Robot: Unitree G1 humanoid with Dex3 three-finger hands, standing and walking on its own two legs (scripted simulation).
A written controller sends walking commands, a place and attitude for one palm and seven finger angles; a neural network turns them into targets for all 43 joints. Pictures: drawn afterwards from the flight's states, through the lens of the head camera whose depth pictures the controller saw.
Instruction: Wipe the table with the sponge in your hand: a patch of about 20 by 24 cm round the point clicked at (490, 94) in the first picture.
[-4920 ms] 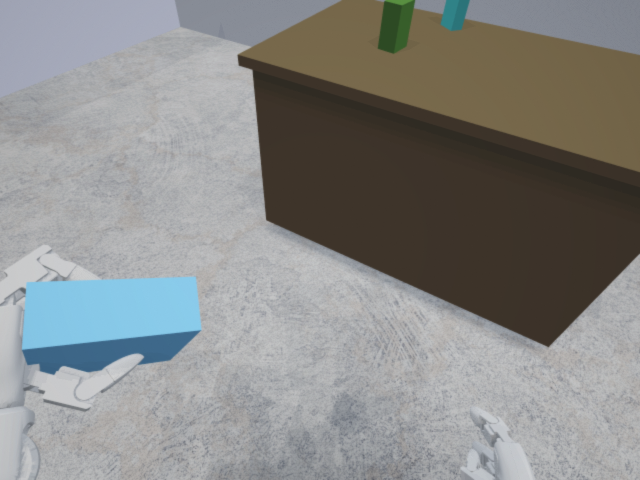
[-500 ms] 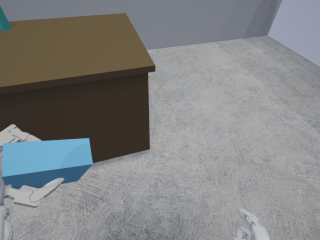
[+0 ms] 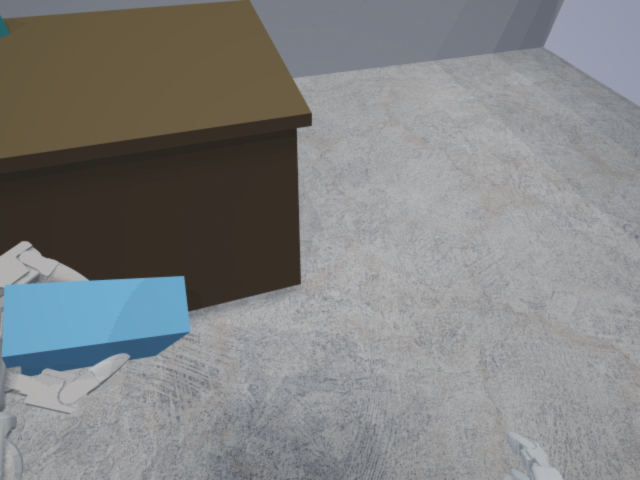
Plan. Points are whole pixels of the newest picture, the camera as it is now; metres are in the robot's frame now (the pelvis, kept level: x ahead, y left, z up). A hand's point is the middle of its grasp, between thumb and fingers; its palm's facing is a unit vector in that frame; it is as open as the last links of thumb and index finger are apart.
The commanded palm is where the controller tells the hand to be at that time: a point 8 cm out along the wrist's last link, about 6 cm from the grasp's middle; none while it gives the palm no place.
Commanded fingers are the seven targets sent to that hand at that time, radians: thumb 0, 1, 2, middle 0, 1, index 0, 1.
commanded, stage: take the last steps up to it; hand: left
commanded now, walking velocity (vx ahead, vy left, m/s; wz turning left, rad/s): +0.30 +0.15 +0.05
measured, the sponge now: (122, 325) +0.23 +0.21 +0.15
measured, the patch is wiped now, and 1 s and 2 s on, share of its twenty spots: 0.00 0.00 0.00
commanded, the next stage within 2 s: none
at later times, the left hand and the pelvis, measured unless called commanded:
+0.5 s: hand (90, 259) +0.29 +0.26 +0.16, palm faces +0.36 -0.79 -0.49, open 9.6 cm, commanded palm +0.22 +0.31 +0.19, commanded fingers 0.00 0.10 1.30 -1.20 -1.60 -1.20 -1.60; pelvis +0.08 +0.02 +0.01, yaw +3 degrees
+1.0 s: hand (73, 179) +0.38 +0.31 +0.18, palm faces +0.39 -0.76 -0.52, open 9.6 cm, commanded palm +0.34 +0.36 +0.19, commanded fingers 0.00 0.10 1.30 -1.20 -1.60 -1.20 -1.60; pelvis +0.18 +0.07 +0.00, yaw +1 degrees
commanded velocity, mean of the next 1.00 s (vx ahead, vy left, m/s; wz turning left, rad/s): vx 0.30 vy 0.15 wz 0.02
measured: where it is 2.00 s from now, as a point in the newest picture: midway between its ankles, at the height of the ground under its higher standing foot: (256, 450)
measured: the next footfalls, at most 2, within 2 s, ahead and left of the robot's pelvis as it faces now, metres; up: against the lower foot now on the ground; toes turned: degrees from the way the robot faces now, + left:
right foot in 0.18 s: +0.08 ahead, -0.09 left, +0.00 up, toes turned -7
left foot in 0.60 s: +0.21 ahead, +0.18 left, +0.00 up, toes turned +10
